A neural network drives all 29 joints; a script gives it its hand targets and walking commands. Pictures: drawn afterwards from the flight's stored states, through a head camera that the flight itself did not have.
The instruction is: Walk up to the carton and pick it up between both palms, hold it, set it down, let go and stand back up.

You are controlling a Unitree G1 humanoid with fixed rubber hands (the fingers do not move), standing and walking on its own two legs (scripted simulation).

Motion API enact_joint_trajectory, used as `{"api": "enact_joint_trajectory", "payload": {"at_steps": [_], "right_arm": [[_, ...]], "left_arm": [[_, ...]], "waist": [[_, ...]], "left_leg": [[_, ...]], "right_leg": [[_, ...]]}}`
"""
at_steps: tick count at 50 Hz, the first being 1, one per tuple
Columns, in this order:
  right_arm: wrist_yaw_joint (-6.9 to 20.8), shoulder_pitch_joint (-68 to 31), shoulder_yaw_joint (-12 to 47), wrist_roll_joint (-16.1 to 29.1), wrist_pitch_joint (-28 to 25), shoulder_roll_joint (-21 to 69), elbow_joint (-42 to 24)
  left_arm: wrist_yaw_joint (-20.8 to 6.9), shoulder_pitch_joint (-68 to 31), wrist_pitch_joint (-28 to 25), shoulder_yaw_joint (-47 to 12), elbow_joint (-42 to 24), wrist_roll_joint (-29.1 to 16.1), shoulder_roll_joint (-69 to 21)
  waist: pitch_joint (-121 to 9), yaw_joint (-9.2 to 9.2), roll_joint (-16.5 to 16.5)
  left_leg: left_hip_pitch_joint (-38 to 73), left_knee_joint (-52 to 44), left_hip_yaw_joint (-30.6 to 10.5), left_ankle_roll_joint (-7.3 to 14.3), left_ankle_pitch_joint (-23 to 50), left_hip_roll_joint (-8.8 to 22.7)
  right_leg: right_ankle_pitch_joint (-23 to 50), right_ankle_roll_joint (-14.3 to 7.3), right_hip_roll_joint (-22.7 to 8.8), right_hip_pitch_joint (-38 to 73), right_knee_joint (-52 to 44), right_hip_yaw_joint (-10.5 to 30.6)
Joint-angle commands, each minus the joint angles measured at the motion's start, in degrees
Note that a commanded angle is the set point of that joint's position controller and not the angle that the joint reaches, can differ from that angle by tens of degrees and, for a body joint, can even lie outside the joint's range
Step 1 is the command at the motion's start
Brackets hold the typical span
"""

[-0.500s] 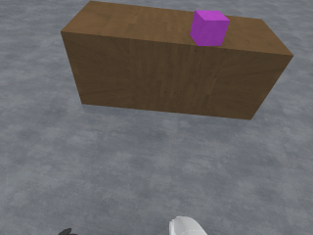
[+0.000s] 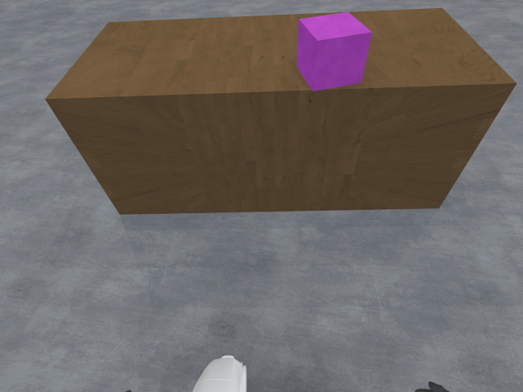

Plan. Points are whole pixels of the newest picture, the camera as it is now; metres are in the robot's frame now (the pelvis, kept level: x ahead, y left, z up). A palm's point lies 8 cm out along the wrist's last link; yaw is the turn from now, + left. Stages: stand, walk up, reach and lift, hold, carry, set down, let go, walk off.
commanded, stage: walk up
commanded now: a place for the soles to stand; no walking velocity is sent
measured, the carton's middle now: (330, 51) +1.11 -0.14 -0.01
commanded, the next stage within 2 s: none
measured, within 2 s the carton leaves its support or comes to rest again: neither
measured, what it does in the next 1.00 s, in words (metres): walks ahead: left foot, then right foot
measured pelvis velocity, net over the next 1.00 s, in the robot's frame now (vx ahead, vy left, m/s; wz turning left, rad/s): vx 0.41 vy -0.09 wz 0.08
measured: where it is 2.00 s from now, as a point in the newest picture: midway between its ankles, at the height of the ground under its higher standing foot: (329, 285)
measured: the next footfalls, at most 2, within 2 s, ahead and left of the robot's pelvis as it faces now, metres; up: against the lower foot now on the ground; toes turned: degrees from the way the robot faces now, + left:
left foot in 0.12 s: +0.22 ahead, +0.14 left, +0.00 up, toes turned +6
right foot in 0.54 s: +0.40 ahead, -0.19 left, +0.00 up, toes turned -8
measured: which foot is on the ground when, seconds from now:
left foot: up 0.00-0.10, down 0.12-0.56, up 0.58-0.90, down 0.92-1.00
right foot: down 0.00-0.14, up 0.16-0.52, down 0.54-0.94, up 0.96-1.00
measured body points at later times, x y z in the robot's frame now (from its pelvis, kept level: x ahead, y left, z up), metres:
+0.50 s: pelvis +0.22 -0.03 +0.00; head +0.23 -0.02 +0.45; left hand +0.39 +0.20 -0.10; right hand +0.20 -0.33 -0.10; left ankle +0.18 +0.13 -0.72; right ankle +0.36 -0.18 -0.70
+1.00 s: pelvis +0.41 -0.09 -0.01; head +0.41 -0.06 +0.44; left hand +0.41 +0.19 -0.15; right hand +0.56 -0.34 -0.09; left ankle +0.48 +0.03 -0.72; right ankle +0.36 -0.19 -0.69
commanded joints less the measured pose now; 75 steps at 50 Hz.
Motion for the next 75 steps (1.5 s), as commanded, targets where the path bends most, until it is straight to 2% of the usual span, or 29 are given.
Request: {"api": "enact_joint_trajectory", "payload": {"at_steps": [1,4,6,7,8,9,12,15,22,26,27,28,29,34,39,42,45,46,48,49,52,56,60,63,64,66,67,68,75], "right_arm": [[-0.11,2.86,-2.73,-0.49,-1.91,-4.38,-4.27],[-0.43,7.27,-3.96,-0.62,-3.2,-4.38,-4.06],[-1.93,17.22,-5.63,-1.44,-3.64,-8.1,-2.02],[-2.66,18.32,-6.82,-2.65,-3.75,-13.97,-3.16],[-3.18,16.48,-7.22,-1.56,-2.86,-15.22,-2.94],[-3.52,14.5,-5.82,-0.35,-2.71,-12.51,-3.23],[-4.04,6.75,-4.38,-1.32,-3.4,-10.23,-3.19],[-3.2,4.08,-3.44,-1.44,-4.46,-9.01,-2.0],[-2.38,6.37,-4.28,-0.66,-4.37,-11.88,-0.39],[-2.13,5.66,-3.85,-1.26,-2.88,-9.86,-1.2],[-1.68,9.91,-2.39,-1.12,-2.55,-5.12,-1.71],[-1.26,10.84,-1.04,-0.21,-2.19,-1.61,-4.83],[-1.73,7.88,-2.7,-0.63,-0.91,-6.95,-5.95],[-1.43,8.55,-3.77,-0.22,-0.48,-6.32,-2.36],[-0.81,3.91,-3.17,-0.17,-0.93,-3.3,-4.25],[-0.98,4.37,-3.54,0.02,-1.93,-2.1,-3.76],[-1.9,6.98,-5.62,-1.17,-2.55,-4.14,-3.18],[-2.45,10.49,-6.32,-1.57,-2.64,-5.61,-2.85],[-3.97,15.82,-8.12,-2.38,-2.28,-14.6,-3.27],[-4.74,14.53,-7.59,-1.61,-1.6,-13.92,-2.25],[-5.23,5.81,-5.66,-1.86,-2.66,-10.14,-3.84],[-3.9,-0.75,-4.87,-2.21,-3.32,-9.4,-2.91],[-3.37,1.18,-5.11,-1.77,-3.15,-10.51,-2.4],[-2.79,-0.13,-4.41,-1.18,-2.12,-10.37,-2.79],[-2.65,0.55,-3.26,-1.19,-1.58,-7.33,-3.52],[-2.77,3.15,-1.45,0.78,-0.66,-2.48,-6.76],[-3.53,1.03,-2.79,-0.39,0.65,-6.36,-6.15],[-3.34,-0.13,-3.05,-0.64,0.9,-7.85,-5.67],[-2.52,1.64,-1.9,-0.36,0.72,-3.06,-3.81]], "left_arm": [[-0.23,-1.09,-1.8,2.43,-4.96,0.52,10.61],[-0.83,-2.29,-0.92,1.79,-4.98,0.15,11.03],[-1.28,-0.86,-0.43,0.09,-5.74,0.4,6.99],[-1.68,2.36,-0.29,-0.69,-8.16,0.28,4.24],[-1.23,0.51,1.27,1.08,-8.66,1.04,10.05],[-1.1,-3.67,2.06,1.65,-9.69,1.86,12.05],[-1.83,-3.27,2.22,1.11,-8.75,0.35,9.26],[-3.05,0.19,2.25,0.49,-7.13,-0.2,6.73],[-4.28,-7.51,1.0,1.05,-9.05,0.29,5.6],[-2.92,5.08,0.01,3.35,-5.91,0.7,8.98],[-1.97,9.48,-0.32,4.6,-4.81,1.44,13.15],[-0.81,9.97,-0.51,4.83,-6.8,1.15,18.17],[0.19,8.0,0.25,5.2,-6.67,-0.49,18.72],[1.08,-1.89,0.18,2.04,-6.94,-0.1,10.45],[0.61,-0.99,-0.58,1.59,-5.7,0.69,10.95],[0.01,-1.33,-0.01,1.75,-4.88,0.75,12.2],[-0.7,-1.92,1.2,0.6,-5.85,-0.09,10.85],[-0.92,-1.13,1.54,-0.13,-6.2,0.2,9.71],[-1.52,0.52,2.74,-0.5,-9.72,0.55,8.34],[-1.21,-1.72,4.3,1.16,-9.99,1.68,12.37],[-1.39,-0.63,4.46,0.64,-8.54,0.86,10.28],[-2.82,4.03,3.83,0.74,-7.77,-0.84,7.83],[-3.76,-0.56,2.98,1.02,-9.53,-0.32,7.0],[-3.08,5.86,1.67,2.72,-7.72,0.3,8.07],[-2.33,9.85,1.16,3.46,-6.74,0.4,10.09],[-0.59,9.96,0.77,4.75,-8.44,0.16,20.48],[0.14,7.65,1.25,4.65,-8.72,-0.69,19.27],[0.7,6.95,1.16,3.34,-8.77,-0.77,15.95],[2.04,-0.75,0.03,0.56,-8.93,-0.04,11.26]], "waist": [[1.57,-0.03,-13.07],[-0.25,-3.78,-7.95],[-5.44,-8.52,1.08],[-7.2,-8.32,11.28],[-3.86,-7.53,6.29],[2.82,-7.24,0.22],[5.83,-4.85,0.62],[2.87,-2.78,5.81],[2.27,-4.36,7.29],[-2.72,2.86,-4.3],[-7.05,4.58,-14.36],[-7.27,4.94,-25.45],[-5.43,5.26,-17.61],[1.99,-0.8,-13.99],[4.36,0.18,-14.37],[1.2,-0.95,-15.46],[-0.31,-3.74,-8.71],[-0.94,-5.56,-5.29],[-3.43,-8.5,9.23],[-0.21,-8.22,0.99],[7.14,-4.57,1.69],[2.08,-1.11,7.55],[0.84,-3.36,10.3],[-2.56,0.86,2.28],[-2.62,2.59,-4.04],[-4.52,3.98,-24.2],[-1.02,4.08,-17.46],[2.73,3.47,-11.43],[2.39,-1.09,-12.8]], "left_leg": [[3.11,-13.56,-0.31,0.88,4.53,0.72],[20.49,-22.25,3.15,2.57,12.83,-3.79],[35.23,-26.07,-2.44,4.81,2.07,-2.15],[37.12,-39.84,-33.56,12.79,-19.1,16.16],[33.65,-48.17,-48.74,18.95,-31.74,22.12],[28.87,-48.65,-45.93,17.75,-31.15,20.8],[21.01,-45.75,-23.95,15.7,-11.65,15.23],[18.8,-44.3,-11.38,13.91,1.33,10.12],[13.9,-41.72,-2.03,12.12,7.69,7.93],[6.49,-23.76,-0.28,9.01,1.08,4.97],[3.33,-7.26,4.34,6.09,0.28,0.16],[-7.06,8.28,2.66,2.32,-13.54,-7.45],[-9.15,14.4,-4.47,2.31,-13.59,-6.84],[-2.71,11.11,-6.52,0.61,-3.03,-2.7],[0.18,-8.25,-3.24,0.35,-3.48,-1.82],[9.34,-17.5,0.33,1.65,4.03,-4.25],[25.23,-22.5,3.87,3.08,9.94,-9.0],[30.96,-23.14,0.36,4.08,5.68,-8.39],[32.66,-45.22,-46.19,17.13,-28.76,17.25],[27.07,-47.44,-52.32,20.8,-35.58,20.71],[21.29,-43.5,-29.73,16.42,-10.75,14.07],[14.73,-41.6,-13.78,13.87,-3.24,7.91],[13.71,-36.1,-7.43,12.37,1.54,6.01],[3.19,-27.18,-4.62,9.92,-4.82,4.05],[-1.53,-18.92,-3.12,7.25,-5.8,1.2],[-8.52,7.11,0.2,0.41,-18.51,-9.73],[-8.67,13.59,-4.85,0.75,-16.04,-5.89],[-10.19,16.35,-6.29,0.57,-10.47,-5.65],[4.57,-3.9,-4.2,-1.14,-7.41,-2.56]], "right_leg": [[6.11,-11.92,-18.02,-3.68,-17.36,15.98],[1.28,-8.35,-14.69,-12.24,-9.38,11.48],[1.81,-3.54,-8.15,-18.25,12.18,3.88],[-7.32,1.42,-0.83,-27.01,32.46,-1.32],[-16.61,2.18,-1.93,-31.69,38.65,4.2],[-11.07,2.81,-4.8,-34.09,41.8,7.16],[-3.05,4.15,-8.86,-30.46,38.38,8.6],[-1.1,4.83,-8.8,-23.3,28.15,5.51],[9.14,3.11,-7.82,-7.42,5.58,-0.84],[5.2,0.25,-5.74,13.28,0.17,-0.73],[-4.15,-1.87,-9.61,20.1,-3.67,6.2],[-19.41,-6.87,-24.11,19.8,-17.52,34.85],[-29.57,-9.77,-28.62,14.84,-26.0,45.88],[-6.59,-10.14,-22.38,-0.95,-21.69,19.11],[-1.05,-12.07,-23.02,-2.24,-20.82,13.29],[3.72,-9.94,-20.04,-3.18,-16.38,6.59],[-6.09,-5.94,-16.45,-14.65,-7.52,1.51],[-7.4,-4.24,-15.25,-18.94,-0.94,-0.11],[-18.67,2.1,-3.39,-30.59,31.2,-3.48],[-16.99,2.19,-7.83,-31.41,37.51,3.47],[-5.23,3.83,-10.09,-30.83,37.77,6.4],[-4.99,4.6,-10.25,-18.61,24.44,5.21],[0.04,3.65,-8.64,-10.33,8.7,0.17],[8.99,2.77,-4.11,8.2,1.38,-5.21],[7.8,1.99,-3.97,14.09,-1.06,-2.6],[-14.31,-9.79,-27.8,9.45,-21.74,38.26],[-22.09,-13.11,-29.93,5.36,-24.93,41.09],[-15.89,-11.84,-27.84,5.52,-22.22,34.16],[32.47,-11.37,-24.9,-2.59,-13.45,13.85]]}}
